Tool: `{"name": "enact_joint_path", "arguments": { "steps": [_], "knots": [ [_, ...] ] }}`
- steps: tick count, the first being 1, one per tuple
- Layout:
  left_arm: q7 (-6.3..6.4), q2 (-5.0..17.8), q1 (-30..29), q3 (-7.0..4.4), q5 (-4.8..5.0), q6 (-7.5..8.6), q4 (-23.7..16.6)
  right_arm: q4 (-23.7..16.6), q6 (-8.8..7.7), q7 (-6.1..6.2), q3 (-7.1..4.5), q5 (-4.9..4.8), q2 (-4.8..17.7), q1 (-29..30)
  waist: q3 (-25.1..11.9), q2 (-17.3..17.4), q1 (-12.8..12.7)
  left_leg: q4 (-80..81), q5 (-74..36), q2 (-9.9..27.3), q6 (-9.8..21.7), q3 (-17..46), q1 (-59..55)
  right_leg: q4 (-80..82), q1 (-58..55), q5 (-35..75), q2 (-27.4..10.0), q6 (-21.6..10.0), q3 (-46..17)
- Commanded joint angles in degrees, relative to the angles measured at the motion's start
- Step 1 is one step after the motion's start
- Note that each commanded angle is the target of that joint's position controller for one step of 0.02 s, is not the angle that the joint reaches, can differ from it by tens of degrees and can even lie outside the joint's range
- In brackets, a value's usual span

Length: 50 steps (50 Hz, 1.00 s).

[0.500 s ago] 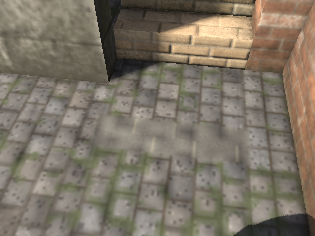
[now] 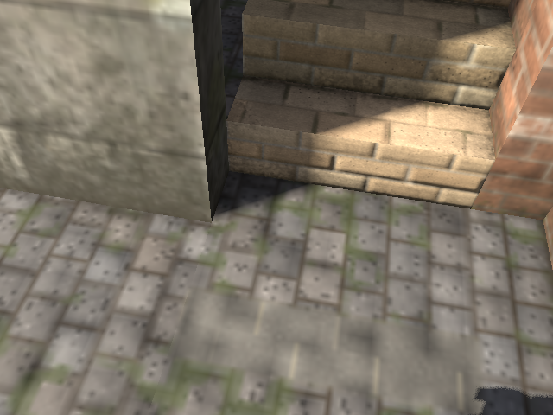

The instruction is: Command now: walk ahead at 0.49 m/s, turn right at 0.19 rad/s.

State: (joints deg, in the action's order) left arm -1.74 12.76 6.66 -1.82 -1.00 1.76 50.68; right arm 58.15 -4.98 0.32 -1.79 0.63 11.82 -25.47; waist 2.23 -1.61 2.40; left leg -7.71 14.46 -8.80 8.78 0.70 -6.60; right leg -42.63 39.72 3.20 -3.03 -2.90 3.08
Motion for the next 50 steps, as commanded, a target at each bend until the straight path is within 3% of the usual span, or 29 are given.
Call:
{"name": "enact_joint_path", "arguments": {
  "steps": [1, 2, 4, 6, 7, 8, 9, 10, 11, 12, 14, 17, 19, 22, 26, 28, 30, 31, 32, 33, 34, 35, 36, 37, 38, 41, 45, 48, 50],
  "knots": [
    [-0.21, 1.9, -7.6, 0.56, 0.58, 1.01, -4.3, 0.3, -0.80, 1.27, -0.28, 0.69, 6.0, -4.6, 5.1, 4.2, 0.8, 0.0, -45.8, 16.8, -4.8, 0.0, 1.6, 5.4, -1.6, 0.1, 3.9, -2.2, 1.9],
    [-0.41, 2.6, -7.0, 0.41, 0.63, 1.08, -4.0, 0.4, -0.81, 1.85, -0.11, 0.70, 6.1, -4.0, 4.8, 3.4, -0.1, -1.6, -54.8, 17.0, -5.3, -1.5, 1.1, 7.3, -5.0, -1.0, 5.8, -3.0, 3.9],
    [-0.19, 4.1, -3.2, 0.08, 0.54, 1.35, -2.6, 0.5, -1.01, 3.06, -0.11, 0.80, 7.6, -3.5, 1.2, 5.7, -2.3, -9.4, -73.6, 17.9, -6.5, -3.1, -2.0, 8.4, -12.0, -5.1, 9.2, -4.6, 6.2],
    [0.25, 6.7, 9.8, -1.09, 0.27, 1.50, 1.7, 0.5, -0.44, 3.92, -0.66, 1.32, 9.5, -2.5, -4.7, 6.7, -7.7, -26.2, -79.6, 19.6, -7.3, -3.3, -3.4, 11.7, -22.2, -9.7, 10.5, -6.9, 4.9],
    [0.99, 8.0, 18.4, -1.94, 0.13, 1.92, 4.2, -0.6, -0.26, 3.58, -1.16, 0.95, 11.2, 0.7, -7.7, 6.6, -12.5, -39.4, -71.5, 18.9, -7.5, -4.3, 2.2, 16.5, -32.0, -7.6, 8.8, -9.0, 2.4],
    [1.58, 11.3, 26.2, -3.20, -0.56, 1.58, 5.6, -3.1, -0.67, 3.09, -1.10, 0.19, 10.9, 4.9, -12.1, 0.8, -17.0, -61.9, -40.5, 13.8, -7.7, -6.7, 15.6, 16.5, -44.7, -9.1, -1.9, -14.4, -10.7],
    [1.42, 13.5, 22.0, -3.81, -0.35, 0.63, 5.0, -5.1, -1.16, 1.68, -0.51, -0.15, 5.4, -0.4, -14.6, -11.7, -8.2, -82.3, 16.4, 1.4, -10.1, -2.5, 42.5, 18.3, -60.2, -0.8, -16.1, -24.7, -41.5],
    [0.78, 12.7, 16.8, -4.06, 1.55, 0.59, 4.5, -6.8, -1.89, 0.84, -0.23, 1.53, 7.6, 3.1, -11.4, -0.9, -7.3, -80.8, 10.3, 6.4, -7.4, 6.1, 49.4, 24.1, -55.1, -12.6, -15.1, -25.5, -41.8],
    [0.78, 9.8, 12.5, -3.51, 1.17, 0.50, 3.0, -8.7, -2.61, 0.00, -0.52, 0.98, 8.8, 8.0, -5.0, 1.4, -6.3, -76.9, 5.7, 8.9, -7.0, 6.3, 50.2, 28.1, -46.6, -18.8, -14.0, -23.3, -36.8],
    [0.84, 6.1, 9.9, -2.65, 0.46, 0.45, 2.8, -9.1, -2.79, -0.44, -0.62, 0.82, 8.8, 8.5, 0.5, 6.1, -3.0, -70.7, 3.1, 10.8, -6.3, 4.8, 47.1, 30.9, -36.9, -17.0, -11.6, -19.9, -32.1],
    [1.38, 5.9, 9.3, -2.15, 0.35, 1.46, 2.4, -9.8, -0.60, -0.66, -0.06, 2.16, 6.6, 8.1, 2.6, 6.6, -0.2, -63.1, 2.6, 12.7, -7.9, 3.7, 41.0, 32.1, -27.0, -9.9, -6.6, -16.5, -25.5],
    [1.27, 9.3, 12.2, -2.94, 0.71, 2.85, 2.8, -12.3, 1.34, -0.62, 0.61, 2.31, 5.0, 11.1, 2.4, 2.4, -0.1, -52.8, -1.3, 13.1, -10.1, 0.3, 38.1, 32.2, -21.7, 1.7, -2.7, -15.2, -19.6],
    [1.30, 10.0, 13.8, -3.20, 0.22, 3.09, 2.4, -14.7, 1.41, -0.38, 0.60, 1.72, 6.0, 17.4, 2.8, 1.2, -2.3, -44.1, -6.9, 13.1, -11.3, -0.8, 38.8, 32.2, -21.9, 4.0, -1.6, -13.1, -19.4],
    [1.49, 10.2, 17.9, -3.60, 0.55, 2.60, 2.7, -17.3, 1.48, -0.60, 1.06, 1.20, 5.7, 24.4, 0.7, -1.7, -6.0, -34.8, -13.7, 11.9, -11.7, -1.0, 40.3, 29.6, -28.7, 5.7, -0.3, -9.4, -19.5],
    [1.68, 11.1, 20.2, -4.23, -0.09, 2.12, 2.3, -20.1, 1.51, -0.83, 1.48, 0.87, 6.3, 30.0, -1.1, -2.9, -8.3, -25.9, -13.4, 9.5, -10.9, -1.0, 38.7, 24.4, -35.4, 9.4, -0.6, -8.1, -21.4],
    [2.02, 12.1, 17.8, -4.67, -0.38, 2.18, 1.1, -20.2, 1.11, -0.63, 1.07, 0.66, 7.9, 27.5, -1.8, -4.1, -6.1, -21.5, -10.4, 8.9, -9.7, 0.3, 31.9, 21.6, -34.4, 10.2, -1.8, -7.0, -23.9],
    [1.56, 13.2, 14.3, -5.02, -0.31, 2.84, -0.3, -17.1, 0.16, 0.42, -0.27, 0.68, 11.3, 15.9, -7.0, -2.6, -0.2, -17.2, -6.4, 7.8, -7.4, -0.3, 15.6, 10.9, -30.8, 16.0, 0.3, -4.9, -23.4],
    [1.14, 11.1, 14.1, -4.37, 0.85, 3.12, -0.9, -15.8, -0.62, 1.12, -1.06, 2.20, 14.1, 7.1, -12.4, 1.6, 4.0, -16.3, -2.0, 15.3, -4.6, 6.4, 3.1, -1.9, -24.7, 8.1, 4.0, -3.0, -20.4],
    [1.35, 4.8, 16.6, -2.86, 2.90, 3.22, -3.7, -16.2, -0.79, 1.31, -2.39, 4.15, 18.8, 0.9, -20.9, 11.8, 4.5, -14.5, -0.3, 31.9, -0.1, 26.6, -11.8, -19.2, -10.8, -21.3, 10.6, -1.4, -12.1],
    [1.47, 7.1, 19.9, -2.89, 1.73, 2.49, -4.4, -15.1, -0.14, 0.71, -3.20, 3.39, 19.3, 2.3, -23.0, 16.9, 1.1, -10.9, 0.3, 36.5, 4.7, 42.4, -11.5, -28.0, -2.2, -37.4, 9.9, -1.6, -9.3],
    [1.56, 9.4, 17.9, -3.11, 0.34, 1.54, -3.0, -15.8, -0.02, 0.16, -2.35, 2.82, 13.5, 5.4, -15.0, 7.7, 0.4, -10.2, 5.4, 33.6, 4.0, 35.5, -4.4, -30.9, 0.1, -32.2, 5.4, -1.8, -9.6],
    [0.75, 8.6, 14.8, -2.92, -0.61, 1.48, -3.0, -15.7, -0.19, -0.24, -1.54, 1.92, 9.3, 8.2, -9.0, 4.0, 0.2, -8.7, 5.4, 29.9, 3.3, 27.4, 3.0, -29.4, -0.4, -27.4, 3.8, -1.7, -9.0],
    [0.29, 7.6, 13.1, -2.75, -1.11, 1.51, -3.3, -15.3, -0.21, -0.33, -0.96, 2.06, 7.2, 10.3, -5.4, 4.9, -0.7, -6.3, 2.1, 26.5, 1.5, 20.9, 8.7, -25.9, -1.7, -24.7, 2.4, -1.7, -9.0],
    [-0.21, 7.1, 12.3, -2.69, -1.91, 1.11, -3.9, -14.3, -0.50, -0.26, -0.84, 1.84, 6.9, 9.8, -3.2, 7.6, -1.4, -5.0, -1.9, 24.9, 0.9, 17.0, 12.5, -23.8, -3.2, -23.9, 1.7, -1.3, -9.1],
    [-0.52, 5.8, 12.6, -2.20, -1.89, 0.50, -3.9, -13.3, -1.10, -0.25, -0.78, 1.07, 6.8, 9.3, -2.3, 9.2, -2.3, -4.2, -6.0, 23.6, 0.9, 14.2, 14.4, -22.9, -4.2, -23.0, 1.6, -1.1, -8.6],
    [-1.13, 4.9, 10.1, -1.46, -1.80, 0.13, -5.5, -11.0, -2.64, -0.86, -1.28, 0.27, 7.6, 6.7, -2.5, 7.8, -3.3, -1.9, -13.0, 23.9, 2.4, 9.8, 14.9, -18.3, -3.0, -18.5, 1.6, -0.6, -8.8],
    [-1.96, 3.5, 1.3, 0.01, -1.79, 1.12, -8.4, -9.2, -2.60, -0.79, -1.37, -0.09, 7.6, 5.3, -0.1, 8.8, -2.6, 1.6, -9.7, 21.1, 0.8, 2.3, 18.7, -2.7, -7.3, -10.0, 0.1, 0.7, -3.7],
    [-1.59, 4.9, -4.5, -0.11, -1.02, 1.79, -9.6, -7.5, -2.33, -0.54, -2.28, -0.20, 10.7, 2.5, 1.1, 7.7, -1.4, 2.4, -6.7, 21.6, -0.4, 1.1, 18.4, 6.2, -12.6, -8.5, -0.3, 0.8, -1.2],
    [-1.08, 5.5, -5.7, -0.29, -1.18, 2.32, -9.8, -6.1, -2.05, -0.40, -2.48, -0.32, 11.0, 0.7, 2.0, 7.6, -1.1, 0.6, -6.2, 23.1, -0.7, 1.8, 15.4, 9.4, -13.7, -10.5, -0.1, 0.0, -0.5]
  ]
}}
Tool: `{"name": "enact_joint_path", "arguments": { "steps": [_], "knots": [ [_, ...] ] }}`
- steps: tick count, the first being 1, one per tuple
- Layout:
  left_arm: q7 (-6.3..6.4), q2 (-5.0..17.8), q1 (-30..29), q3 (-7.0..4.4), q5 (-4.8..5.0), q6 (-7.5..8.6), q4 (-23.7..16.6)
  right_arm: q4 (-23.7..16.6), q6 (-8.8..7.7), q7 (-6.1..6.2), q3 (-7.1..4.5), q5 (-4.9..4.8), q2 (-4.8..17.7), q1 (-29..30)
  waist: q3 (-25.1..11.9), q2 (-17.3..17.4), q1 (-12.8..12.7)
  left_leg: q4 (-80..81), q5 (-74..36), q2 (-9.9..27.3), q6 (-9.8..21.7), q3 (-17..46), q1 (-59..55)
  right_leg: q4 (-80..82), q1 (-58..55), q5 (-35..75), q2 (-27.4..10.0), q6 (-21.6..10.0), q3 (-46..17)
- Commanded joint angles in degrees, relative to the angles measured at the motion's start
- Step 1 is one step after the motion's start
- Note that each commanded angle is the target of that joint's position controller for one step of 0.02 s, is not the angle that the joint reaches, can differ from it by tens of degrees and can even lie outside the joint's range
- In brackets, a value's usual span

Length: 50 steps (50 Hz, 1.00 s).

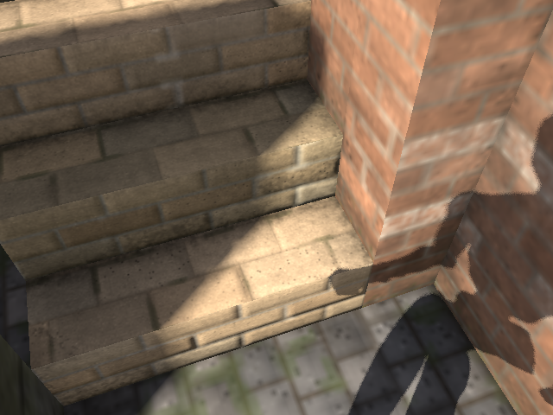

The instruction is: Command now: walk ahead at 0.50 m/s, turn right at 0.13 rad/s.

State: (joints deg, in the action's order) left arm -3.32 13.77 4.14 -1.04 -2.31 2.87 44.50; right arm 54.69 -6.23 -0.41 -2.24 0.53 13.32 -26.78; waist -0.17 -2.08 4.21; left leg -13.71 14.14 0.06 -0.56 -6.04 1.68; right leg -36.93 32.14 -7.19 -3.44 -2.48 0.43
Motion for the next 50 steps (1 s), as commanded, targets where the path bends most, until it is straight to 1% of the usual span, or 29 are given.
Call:
{"name": "enact_joint_path", "arguments": {
  "steps": [1, 2, 3, 4, 5, 6, 8, 10, 15, 16, 18, 21, 24, 26, 28, 29, 30, 31, 33, 34, 36, 38, 41, 43, 45, 47, 48, 49, 50],
  "knots": [
    [0.68, 5.5, -3.3, -1.45, -0.02, 1.67, -3.6, -2.9, -0.69, 0.51, -2.24, 0.02, 10.2, 3.1, 4.2, 8.0, -3.3, 4.6, -7.5, 14.9, 8.9, 9.0, 5.8, 5.5, -7.4, -1.8, 0.4, -1.1, 2.5],
    [0.82, 5.5, -1.7, -1.67, -0.67, 2.08, -3.1, -2.7, -0.62, 0.52, -2.67, 0.32, 11.3, 3.7, 3.0, 7.2, -4.4, 0.6, -11.5, 14.0, 8.4, 7.7, 5.6, 8.1, -11.1, -2.3, 1.5, -1.7, 3.3],
    [1.13, 5.4, 3.3, -1.90, -1.12, 2.38, -1.3, -2.1, -0.41, 0.47, -1.98, 0.40, 8.9, 2.2, -0.6, 5.0, -6.1, -7.2, -20.5, 11.8, 7.6, 5.3, 6.2, 10.5, -19.4, -3.1, 3.4, -2.9, 3.4],
    [1.79, 7.1, 14.4, -2.73, -1.72, 2.80, 2.3, -2.6, -0.19, 0.37, -1.19, 0.44, 6.7, 2.2, -6.9, 2.7, -10.1, -19.8, -20.8, 8.4, 6.3, 2.6, 11.4, 10.8, -32.9, -5.4, 1.1, -4.2, 0.4],
    [2.62, 14.3, 23.6, -4.62, -2.65, 2.97, 3.1, -6.0, -0.17, -0.02, 0.52, -1.17, 1.5, 1.1, -14.0, -11.8, -12.5, -41.0, -1.4, 1.4, 2.6, -2.7, 30.4, 16.3, -49.9, -15.8, -16.1, -10.5, -23.8],
    [3.01, 15.7, 25.2, -5.48, -0.33, 2.37, 4.4, -5.8, 0.15, 0.31, -0.65, 0.31, 5.4, 2.4, -13.1, -12.7, -12.2, -51.9, 17.1, -1.2, 3.4, 3.0, 39.5, 23.2, -48.4, -12.9, -20.7, -13.1, -37.6],
    [2.66, 9.4, 15.3, -3.96, 0.23, 2.53, 2.9, -5.1, 0.38, -1.15, -0.82, 0.19, 5.5, 6.6, -5.1, -1.8, -7.7, -53.4, 8.0, 4.9, 5.3, 8.8, 39.2, 22.5, -36.1, -4.9, -16.4, -9.9, -21.9],
    [2.88, 5.5, 10.8, -2.83, 0.97, 3.28, 3.2, -3.4, 1.45, -1.31, -0.85, 1.35, 4.3, 6.1, -0.5, -2.4, -4.6, -48.4, 2.7, 6.1, 5.1, 9.4, 34.0, 27.2, -27.4, 2.1, -12.7, -6.9, -12.6],
    [3.24, 4.3, 12.9, -2.47, 1.58, 5.12, 6.7, -4.0, 2.67, -2.43, -0.86, 2.13, 2.6, 12.3, 0.1, -2.3, -3.6, -45.6, -8.1, 5.5, 4.7, 8.9, 36.8, 28.8, -27.5, 20.7, -10.7, -6.5, 0.5],
    [3.34, 2.1, 14.4, -1.78, 1.45, 5.34, 7.4, -3.6, 2.70, -2.32, -0.96, 1.76, 2.8, 12.9, -0.5, -3.1, -4.0, -43.1, -10.4, 5.5, 4.5, 9.3, 36.9, 28.8, -28.9, 20.1, -10.1, -6.4, 2.3],
    [3.77, 2.6, 14.5, -1.70, 2.07, 5.88, 8.1, -5.8, 3.29, -1.51, -0.22, 1.01, 2.0, 19.1, 2.1, -3.1, -4.8, -35.1, -14.8, 5.2, 3.1, 6.6, 34.4, 30.6, -25.7, 17.9, -7.9, -5.4, 5.8],
    [4.17, 4.3, 14.9, -1.95, 1.91, 6.13, 9.2, -7.8, 3.23, -1.47, 0.83, 1.42, 1.0, 25.1, 2.9, -2.4, -5.8, -23.4, -18.2, 4.3, 3.2, 3.4, 28.7, 30.4, -25.0, 20.9, -7.7, -4.9, 9.2],
    [4.55, 5.2, 16.3, -2.05, 2.09, 5.43, 10.3, -8.6, 3.05, -1.45, 0.74, 2.28, 2.2, 25.4, 3.0, -1.7, -4.5, -21.5, -12.0, 3.4, 5.6, 2.1, 28.9, 23.9, -31.3, 32.8, -10.4, -4.3, 9.6],
    [5.66, 5.8, 17.2, -2.62, 0.98, 4.53, 10.0, -6.8, 2.48, -0.22, -0.08, 2.74, 3.3, 19.4, -3.2, -3.5, -2.7, -23.7, -4.7, 0.0, 8.5, -0.1, 22.4, 13.3, -33.9, 43.0, -10.5, -4.3, 11.8],
    [4.96, 8.5, 14.3, -3.40, 0.99, 3.09, 8.1, -4.8, 0.90, -0.77, -1.80, 3.20, 6.8, 11.7, -6.0, -0.2, 1.2, -14.6, -2.2, -3.3, 12.1, 0.8, 14.1, -6.0, -30.6, 39.3, -8.6, -2.6, 12.2],
    [4.77, 5.8, 15.8, -2.50, 1.01, 3.01, 6.0, -4.1, 0.51, -0.40, -3.60, 4.42, 12.3, 5.5, -11.3, 7.3, 2.4, -15.6, -12.5, 6.1, 15.6, 12.3, 0.5, -21.5, -18.2, 23.3, -6.5, -0.6, 12.3],
    [3.97, 1.9, 16.3, -1.56, 1.94, 3.58, 3.2, -5.1, 1.22, 0.40, -5.43, 2.84, 17.1, 6.5, -14.2, 23.5, -0.4, -8.8, -21.8, 18.3, 25.9, 38.2, -13.0, -43.7, 6.4, -19.3, 7.0, 2.7, 11.1],
    [4.79, 3.3, 14.3, -1.27, -0.24, 3.44, 3.9, -6.0, 2.05, 0.32, -5.25, 1.03, 16.4, 7.0, -14.4, 11.0, -0.1, -6.0, -28.4, 18.0, 25.3, 37.8, -9.7, -46.7, 7.6, -17.7, 4.0, 2.3, -0.1],
    [5.72, 2.6, 12.2, -0.99, 0.00, 3.20, 3.3, -7.9, 2.41, 0.46, -3.57, -0.07, 9.5, 14.7, -6.3, 1.8, -3.9, -5.9, -37.7, 14.5, 20.8, 25.4, 3.5, -38.4, 3.6, -11.1, 0.1, 3.0, -1.5],
    [6.08, 2.7, 10.8, -0.88, -0.43, 2.36, 2.1, -8.2, 2.26, 0.52, -2.98, -0.77, 8.3, 16.4, -4.5, 1.7, -5.6, -5.5, -40.6, 12.5, 18.5, 23.0, 7.2, -33.2, 1.3, -11.2, -0.6, 3.4, -1.9],
    [5.86, 1.9, 12.7, -0.29, -0.40, 0.61, 1.4, -8.0, 1.87, 1.09, -2.72, 0.38, 8.2, 17.2, -5.4, 3.8, -7.2, -6.1, -46.4, 9.1, 15.2, 18.7, 12.0, -27.6, -4.6, -11.5, 0.6, 4.2, -0.3],
    [5.16, 0.9, 11.2, 0.32, 0.85, 0.24, 0.0, -7.0, 1.51, 0.90, -3.02, 0.74, 9.3, 15.7, -6.5, 5.1, -6.5, -5.9, -48.3, 7.3, 13.9, 17.4, 11.7, -19.6, -7.2, -11.1, 1.1, 4.7, 0.9],
    [5.32, 0.3, 7.7, 1.11, 1.37, 0.30, -1.9, -7.3, 2.13, 0.94, -3.58, 0.79, 10.2, 16.4, -7.1, 7.4, -4.7, -6.8, -42.3, 5.2, 12.2, 17.6, 12.2, -8.6, -10.9, -8.2, 2.4, 5.0, 2.4],
    [5.90, -0.5, 8.9, 1.63, 1.98, 0.43, -2.7, -7.6, 2.78, 1.24, -3.54, 1.07, 8.9, 16.5, -10.4, 10.6, -4.4, -7.8, -38.5, 6.2, 12.6, 19.9, 13.2, -8.4, -15.7, -5.7, 3.7, 4.0, 3.0],
    [6.09, -1.3, 9.1, 1.99, 2.16, 1.16, -3.2, -7.8, 3.21, 1.22, -2.96, 0.27, 7.2, 17.1, -7.8, 8.5, -5.8, -9.1, -36.2, 6.6, 12.0, 22.0, 14.8, -1.1, -19.0, -1.7, 4.0, 2.6, 3.2],
    [6.05, -2.6, 12.8, 2.50, 1.23, 2.39, -2.0, -8.0, 3.12, 1.14, -2.01, -0.66, 5.2, 16.7, -6.6, 4.4, -7.4, -15.1, -38.2, 3.9, 10.0, 21.6, 13.7, 12.5, -24.8, 2.6, 3.2, 1.4, 2.1],
    [6.32, 0.4, 13.9, 2.27, 0.17, 2.90, -1.6, -9.7, 2.64, 0.92, -1.13, -1.11, 2.3, 16.6, -6.3, -0.9, -6.8, -23.8, -32.7, 0.3, 7.7, 19.4, 16.2, 15.6, -28.7, 11.9, -3.1, 0.1, -3.9],
    [6.37, 4.1, 15.0, 1.51, -0.43, 2.90, -1.7, -10.5, 2.32, 1.04, -0.31, -1.19, -0.6, 12.7, -7.9, -13.1, -4.6, -33.3, -8.4, -5.2, 4.4, 15.5, 22.1, 19.2, -33.1, 30.5, -15.4, -6.0, -15.8],
    [6.22, 1.4, 9.4, 2.25, -0.22, 2.71, -2.8, -9.0, 3.37, 1.38, -0.02, 0.06, 0.3, 8.3, -9.3, -14.7, -2.0, -37.0, 16.5, -4.5, 2.8, 13.1, 21.2, 22.2, -27.6, 25.3, -22.3, -11.9, -22.6]
  ]
}}
Over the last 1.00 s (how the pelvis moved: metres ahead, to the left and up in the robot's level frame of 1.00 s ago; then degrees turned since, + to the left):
0.55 -0.07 0.00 -28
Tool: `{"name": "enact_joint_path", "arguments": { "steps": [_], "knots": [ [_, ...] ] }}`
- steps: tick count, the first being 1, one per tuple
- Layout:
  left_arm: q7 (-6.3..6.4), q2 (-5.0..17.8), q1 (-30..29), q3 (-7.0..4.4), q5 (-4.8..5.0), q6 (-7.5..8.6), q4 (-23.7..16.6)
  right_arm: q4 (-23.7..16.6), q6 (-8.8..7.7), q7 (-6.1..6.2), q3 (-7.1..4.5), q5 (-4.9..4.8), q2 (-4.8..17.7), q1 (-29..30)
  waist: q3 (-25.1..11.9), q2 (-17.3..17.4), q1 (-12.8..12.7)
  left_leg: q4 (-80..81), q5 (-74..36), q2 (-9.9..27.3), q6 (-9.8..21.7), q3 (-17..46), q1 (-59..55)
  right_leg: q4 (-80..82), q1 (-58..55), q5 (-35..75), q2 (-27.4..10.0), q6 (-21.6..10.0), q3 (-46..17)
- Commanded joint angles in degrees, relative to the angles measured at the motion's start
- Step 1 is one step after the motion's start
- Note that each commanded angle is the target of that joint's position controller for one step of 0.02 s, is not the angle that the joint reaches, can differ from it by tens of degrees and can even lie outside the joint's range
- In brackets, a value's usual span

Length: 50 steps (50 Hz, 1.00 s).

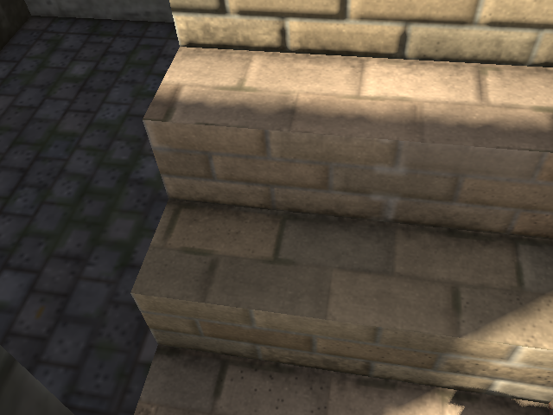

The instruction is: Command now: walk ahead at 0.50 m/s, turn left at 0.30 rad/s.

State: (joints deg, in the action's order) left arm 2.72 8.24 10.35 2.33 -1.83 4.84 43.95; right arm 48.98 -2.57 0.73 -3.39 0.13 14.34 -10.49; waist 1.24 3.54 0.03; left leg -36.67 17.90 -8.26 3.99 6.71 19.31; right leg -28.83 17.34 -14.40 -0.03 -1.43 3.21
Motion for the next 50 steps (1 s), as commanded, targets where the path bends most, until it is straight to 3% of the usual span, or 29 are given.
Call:
{"name": "enact_joint_path", "arguments": {
  "steps": [1, 2, 3, 4, 5, 8, 10, 11, 12, 13, 15, 18, 27, 36, 50],
  "knots": [
    [-0.06, 4.9, -0.2, -0.69, -0.39, 0.77, -3.5, -2.0, 0.39, 0.00, 0.77, 1.14, 1.4, -7.0, -8.8, -14.4, 2.2, -18.4, 12.4, 6.1, -2.3, 0.0, 0.8, 17.1, -7.1, 17.8, -23.8, -13.4, -23.3],
    [-0.15, 4.9, -1.9, -0.48, -0.08, 0.71, -3.5, -2.4, 0.62, -0.56, 0.66, 1.72, 1.7, -5.0, -5.8, -11.8, 2.1, -19.6, 10.0, 6.1, -2.3, -1.2, 0.2, 18.8, -2.9, 9.4, -20.5, -11.6, -18.8],
    [-0.12, 4.6, -3.2, -0.31, 0.16, 0.85, -3.5, -2.7, 0.77, -1.07, 1.05, 2.28, 0.8, -3.1, -2.0, -11.8, 2.6, -15.6, 6.4, 7.3, -2.4, -2.4, -1.8, 20.0, 1.3, 6.7, -16.6, -8.6, -12.8],
    [0.06, 4.7, -4.2, -0.07, 0.59, 1.15, -3.1, -3.3, 0.73, -1.38, 1.68, 2.37, -0.5, -1.3, 0.5, -11.2, 3.0, -8.0, 2.7, 7.9, -2.5, -3.9, -4.3, 20.0, 2.9, 6.7, -12.6, -5.9, -8.4],
    [0.17, 5.5, -3.1, -0.10, 1.06, 1.33, -2.8, -3.2, 0.57, -1.31, 2.26, 2.18, -1.7, 0.2, 1.0, -11.1, 1.9, -1.6, 0.3, 7.0, -2.6, -5.8, -5.4, 19.1, 0.8, 10.3, -10.4, -5.1, -6.5],
    [-0.10, 7.4, 1.1, -0.74, 2.14, 1.27, -1.6, -1.8, 0.01, -0.26, 2.79, 1.69, -1.8, -0.6, -3.8, -9.3, 1.8, 16.9, -8.1, 6.3, -2.9, -7.7, -10.1, 12.5, -10.1, 22.1, -9.6, -4.3, -6.5],
    [-0.86, 7.1, 2.2, -1.16, 2.34, 1.32, -2.3, -1.4, -0.88, -0.10, 2.65, 1.69, 0.9, -0.4, -5.5, -7.4, 0.5, 17.2, -19.0, 11.3, -3.5, -3.7, -12.3, 9.8, -11.1, 18.8, -8.3, -1.9, -6.3],
    [-1.18, 7.2, 3.1, -1.46, 2.21, 1.36, -2.9, -1.6, -1.29, -0.03, 2.45, 1.56, 2.1, 0.5, -5.1, -4.5, -1.1, 14.6, -28.8, 13.9, -3.7, -1.8, -13.0, 10.0, -9.6, 16.3, -6.2, -0.8, -4.7],
    [-1.10, 5.3, 3.8, -0.97, 2.36, 1.34, -2.7, -1.5, -1.40, -0.13, 2.24, 0.81, 2.3, 2.3, -4.3, -0.7, -1.7, 14.5, -29.3, 14.0, -2.8, -0.9, -11.9, 11.4, -9.6, 13.5, -5.2, 0.1, -3.4],
    [-0.94, 5.8, 2.4, -0.87, 1.80, 0.97, -2.3, -1.7, -1.75, -0.16, 2.53, -0.04, 0.6, 2.4, -3.8, -0.3, -0.4, 15.6, -28.6, 14.0, -2.4, -0.7, -10.8, 11.0, -10.8, 12.9, -5.3, 0.9, -3.1],
    [-0.96, 5.7, 0.8, -0.80, 1.67, 0.34, -2.6, -1.0, -1.89, 0.06, 2.78, 0.12, 0.2, 1.9, -5.0, -0.1, 0.0, 16.6, -31.2, 14.0, -2.0, -0.5, -11.5, 10.2, -12.4, 14.0, -5.5, 1.4, -2.7],
    [-1.05, 5.1, 0.0, -0.41, 1.91, -0.14, -2.7, -0.6, -1.89, 0.20, 2.87, 0.45, 0.8, 2.5, -5.4, -0.9, -0.3, 17.7, -30.7, 14.2, -1.7, -0.2, -12.2, 10.7, -12.8, 12.2, -5.8, 1.9, -2.6],
    [-1.36, 7.5, -1.9, 0.19, 1.73, -0.82, -2.3, 0.1, -1.85, -0.10, 3.39, 0.51, 2.1, 3.3, -2.8, -3.9, 0.3, 21.9, -23.3, 14.1, -1.6, 0.5, -10.9, 12.1, -13.3, 9.9, -6.7, 3.1, -2.8],
    [-1.64, 8.7, -2.1, 0.66, 1.64, -0.87, -1.8, 1.3, -2.14, -0.24, 3.93, 0.61, 2.9, 3.8, -2.6, -3.0, 0.3, 24.4, -18.1, 13.6, -1.4, 0.5, -10.4, 12.8, -13.9, 8.6, -7.3, 3.5, -3.1],
    [-1.80, 9.6, -1.9, 1.20, 1.64, -0.60, -0.4, 2.6, -2.29, -0.41, 4.52, 0.56, 4.2, 3.8, -2.9, -3.6, 0.4, 24.3, -19.5, 13.6, -1.2, 0.1, -11.5, 13.6, -13.8, 9.3, -7.6, 3.5, -3.3]
  ]
}}
Over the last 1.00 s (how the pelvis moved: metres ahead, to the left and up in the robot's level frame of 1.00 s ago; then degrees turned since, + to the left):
0.40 0.02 -0.01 26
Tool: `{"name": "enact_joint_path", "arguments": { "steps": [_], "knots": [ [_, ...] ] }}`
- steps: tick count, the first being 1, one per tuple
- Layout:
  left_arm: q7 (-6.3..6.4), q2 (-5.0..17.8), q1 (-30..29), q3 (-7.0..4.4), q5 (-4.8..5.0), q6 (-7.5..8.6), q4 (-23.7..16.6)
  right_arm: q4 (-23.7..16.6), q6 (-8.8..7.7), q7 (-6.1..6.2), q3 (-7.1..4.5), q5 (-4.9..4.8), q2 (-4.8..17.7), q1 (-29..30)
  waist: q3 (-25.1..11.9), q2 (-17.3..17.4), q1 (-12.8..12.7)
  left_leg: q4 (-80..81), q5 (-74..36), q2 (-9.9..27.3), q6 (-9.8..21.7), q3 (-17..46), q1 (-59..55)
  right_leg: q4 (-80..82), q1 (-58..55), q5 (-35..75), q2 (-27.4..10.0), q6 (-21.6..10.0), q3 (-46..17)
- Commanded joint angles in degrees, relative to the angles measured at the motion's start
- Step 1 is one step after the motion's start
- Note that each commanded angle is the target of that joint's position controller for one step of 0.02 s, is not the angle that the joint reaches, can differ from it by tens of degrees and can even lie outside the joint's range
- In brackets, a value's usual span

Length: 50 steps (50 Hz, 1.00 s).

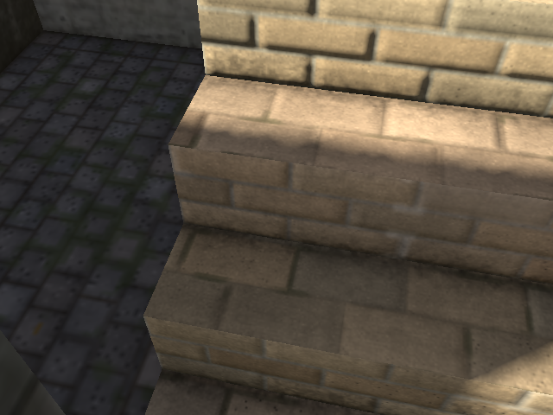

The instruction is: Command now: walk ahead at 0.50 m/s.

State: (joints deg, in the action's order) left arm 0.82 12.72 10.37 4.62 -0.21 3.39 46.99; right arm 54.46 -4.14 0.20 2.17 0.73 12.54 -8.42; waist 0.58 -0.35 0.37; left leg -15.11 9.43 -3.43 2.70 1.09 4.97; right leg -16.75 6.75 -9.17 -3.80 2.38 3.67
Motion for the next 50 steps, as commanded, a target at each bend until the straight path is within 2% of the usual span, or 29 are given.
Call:
{"name": "enact_joint_path", "arguments": {
  "steps": [1, 6, 10, 12, 16, 26, 50],
  "knots": [
    [0.09, 5.2, -1.9, -1.06, 0.03, 0.86, -3.4, -2.8, -0.72, 0.12, -1.00, -0.04, 6.0, 1.8, -2.2, 0.3, 0.1, 2.7, -11.2, 8.8, 0.1, 5.7, 2.8, 1.6, -3.2, 4.2, -3.8, -0.3, -3.8],
    [0.11, 5.4, -2.0, -0.91, 0.01, 0.93, -3.0, -2.5, -0.71, 0.09, -0.85, -0.07, 6.4, 2.0, -2.3, 0.1, 0.0, 2.6, -12.1, 8.9, 0.0, 5.6, 2.4, 2.0, -3.4, 4.6, -3.9, -0.4, -3.9],
    [0.12, 6.0, -0.2, -1.14, 0.10, 0.80, -1.8, -1.1, -0.33, -0.02, -1.07, -0.05, 7.3, 0.0, -2.2, 0.3, 0.0, 0.7, -15.9, 9.3, -0.3, 5.1, 1.6, 1.0, -3.6, 6.9, -4.1, -0.6, -3.7],
    [0.19, 6.1, 0.2, -1.21, 0.19, 0.76, -1.4, -0.5, 0.06, -0.09, -1.15, 0.09, 7.4, -0.5, -2.0, 1.2, -0.2, 0.2, -14.5, 9.0, -0.3, 4.7, 1.9, 1.2, -3.3, 5.9, -4.1, -0.7, -3.8],
    [0.19, 6.3, 0.6, -1.42, 0.22, 0.46, -0.6, 0.3, 0.56, -0.13, -1.35, 0.00, 7.7, -1.5, -0.8, 0.1, 0.1, -0.2, -13.4, 9.3, -0.4, 4.9, 2.6, 1.0, -2.8, 6.1, -4.3, -0.8, -4.0],
    [0.12, 6.7, 2.8, -1.97, 0.37, -0.28, 1.6, 2.4, 1.38, 0.09, -1.77, -0.09, 8.2, -4.6, -0.1, 0.2, 0.2, -0.6, -11.2, 9.5, -0.6, 5.2, 3.0, 0.6, -2.3, 5.5, -4.5, -1.2, -4.6],
    [0.25, 5.5, 7.7, -2.39, 0.07, -1.36, 4.8, 3.7, 2.27, 0.50, -2.21, 0.25, 7.1, -10.5, 2.6, 0.3, 0.2, -0.6, -5.0, 9.2, -0.1, 5.4, 6.1, 0.6, 0.6, -0.5, -3.8, -2.1, -5.4]
  ]
}}
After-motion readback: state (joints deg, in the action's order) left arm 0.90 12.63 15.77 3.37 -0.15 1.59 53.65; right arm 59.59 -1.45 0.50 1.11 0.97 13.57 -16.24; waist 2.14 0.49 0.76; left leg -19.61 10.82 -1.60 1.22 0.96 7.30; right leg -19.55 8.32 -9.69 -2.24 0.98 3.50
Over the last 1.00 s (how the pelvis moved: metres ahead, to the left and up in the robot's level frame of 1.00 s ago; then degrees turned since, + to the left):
0.02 0.03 0.02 2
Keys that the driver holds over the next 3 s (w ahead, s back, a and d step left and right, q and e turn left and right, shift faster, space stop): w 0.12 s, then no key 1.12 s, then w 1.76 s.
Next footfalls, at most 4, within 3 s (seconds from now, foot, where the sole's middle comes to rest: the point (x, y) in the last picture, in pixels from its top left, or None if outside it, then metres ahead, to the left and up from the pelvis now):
none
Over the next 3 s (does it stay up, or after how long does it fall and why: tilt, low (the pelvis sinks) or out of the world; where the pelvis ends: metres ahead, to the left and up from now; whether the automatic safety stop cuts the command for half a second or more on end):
stays up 0.01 -0.04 0.00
